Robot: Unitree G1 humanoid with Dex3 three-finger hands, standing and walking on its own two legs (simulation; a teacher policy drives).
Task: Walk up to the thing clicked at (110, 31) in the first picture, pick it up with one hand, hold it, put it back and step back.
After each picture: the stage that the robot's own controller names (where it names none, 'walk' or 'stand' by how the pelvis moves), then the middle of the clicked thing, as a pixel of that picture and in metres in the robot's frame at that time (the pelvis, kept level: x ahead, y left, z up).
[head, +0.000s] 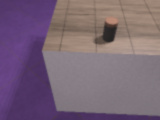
stand; (110, 30) +0.69 -0.14 +0.00
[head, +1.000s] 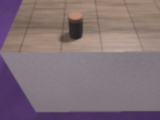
walk; (75, 25) +0.64 +0.06 +0.03
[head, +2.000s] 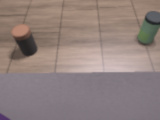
stand; (25, 40) +0.51 +0.25 +0.03
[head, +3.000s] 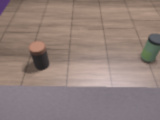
stand; (39, 56) +0.50 +0.19 +0.00
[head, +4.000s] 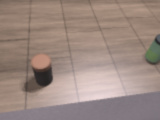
walk; (42, 70) +0.40 +0.14 +0.01
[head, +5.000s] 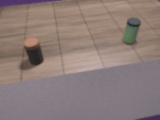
walk; (34, 51) +0.54 +0.24 +0.02
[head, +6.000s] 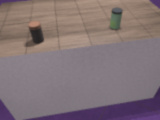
walk; (36, 32) +0.78 +0.22 -0.01
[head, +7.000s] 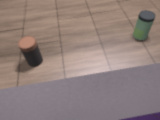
walk; (31, 52) +0.50 +0.19 +0.02
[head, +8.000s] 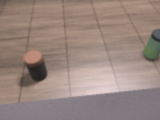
stand; (36, 66) +0.42 +0.19 +0.01
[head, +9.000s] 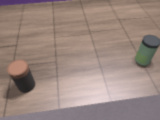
walk; (22, 77) +0.38 +0.23 +0.02
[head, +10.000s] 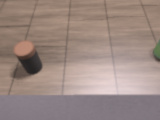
stand; (29, 58) +0.42 +0.21 +0.04
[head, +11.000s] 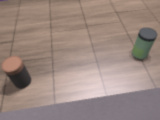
stand; (17, 73) +0.39 +0.24 +0.02
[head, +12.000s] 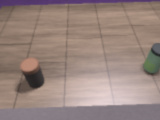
stand; (33, 73) +0.41 +0.21 +0.00
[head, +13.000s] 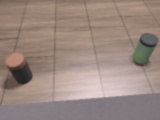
stand; (20, 68) +0.42 +0.24 +0.01
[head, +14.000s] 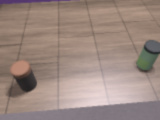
stand; (24, 76) +0.39 +0.23 +0.00
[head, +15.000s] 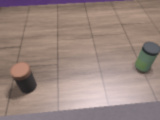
rise first; (24, 78) +0.39 +0.23 +0.00
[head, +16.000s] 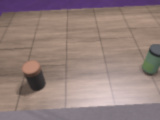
rise first; (34, 76) +0.40 +0.22 +0.00
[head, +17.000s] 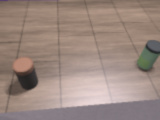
go down; (26, 74) +0.40 +0.20 +0.01
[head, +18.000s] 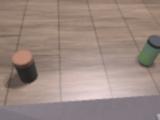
go down; (25, 67) +0.41 +0.20 +0.03
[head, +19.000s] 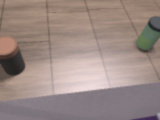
close in; (10, 57) +0.41 +0.21 +0.06
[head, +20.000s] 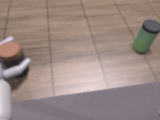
close; (15, 60) +0.42 +0.21 +0.06
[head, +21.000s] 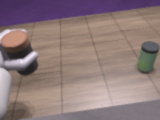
lift; (21, 53) +0.34 +0.17 +0.22
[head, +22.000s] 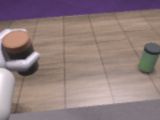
lift; (22, 54) +0.33 +0.18 +0.21
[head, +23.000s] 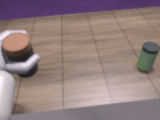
hold; (22, 56) +0.33 +0.18 +0.21
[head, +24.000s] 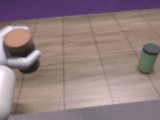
hold; (23, 52) +0.34 +0.17 +0.22
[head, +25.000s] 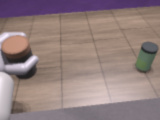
crouch; (21, 58) +0.34 +0.18 +0.19
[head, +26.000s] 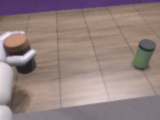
crouch; (21, 54) +0.39 +0.20 +0.15
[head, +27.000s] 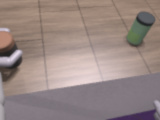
lower; (7, 51) +0.44 +0.21 +0.06
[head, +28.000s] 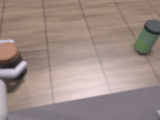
lower; (12, 62) +0.40 +0.21 +0.06
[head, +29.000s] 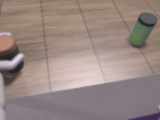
lower; (9, 55) +0.43 +0.21 +0.07
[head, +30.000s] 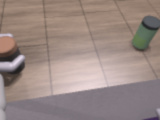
lower; (10, 56) +0.43 +0.22 +0.07
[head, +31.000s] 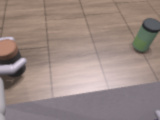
loosen; (10, 59) +0.42 +0.22 +0.06
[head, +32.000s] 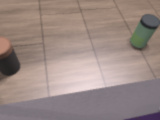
withdraw; (4, 57) +0.42 +0.22 +0.06
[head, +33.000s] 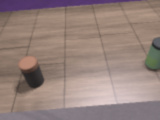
sink last; (32, 72) +0.40 +0.22 +0.04
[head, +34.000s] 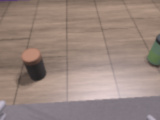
stand; (34, 65) +0.42 +0.21 +0.04
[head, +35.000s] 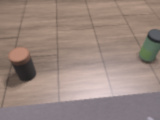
stand; (23, 65) +0.41 +0.21 +0.06
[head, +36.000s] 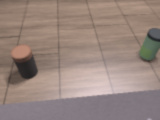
stand; (25, 62) +0.42 +0.21 +0.06
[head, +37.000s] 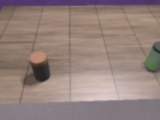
stand; (40, 66) +0.44 +0.19 +0.01
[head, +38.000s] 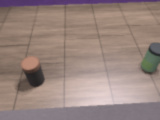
stand; (33, 72) +0.42 +0.20 +0.00
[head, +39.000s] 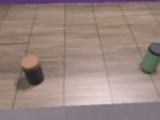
stand; (33, 70) +0.42 +0.20 +0.00
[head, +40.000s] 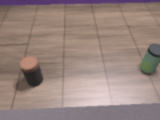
walk; (32, 71) +0.42 +0.21 +0.00
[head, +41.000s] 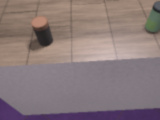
walk; (42, 32) +0.57 +0.19 +0.01
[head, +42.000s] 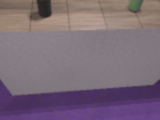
walk; (44, 3) +0.75 +0.18 +0.01
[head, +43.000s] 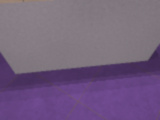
walk; out of the picture +0.94 +0.27 +0.03
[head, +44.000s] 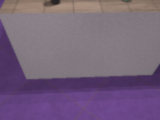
stand; out of the picture +1.02 +0.18 +0.00
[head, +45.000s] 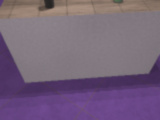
stand; out of the picture +1.04 +0.22 +0.00
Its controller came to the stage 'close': yes
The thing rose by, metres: 0.22
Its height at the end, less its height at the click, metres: +0.00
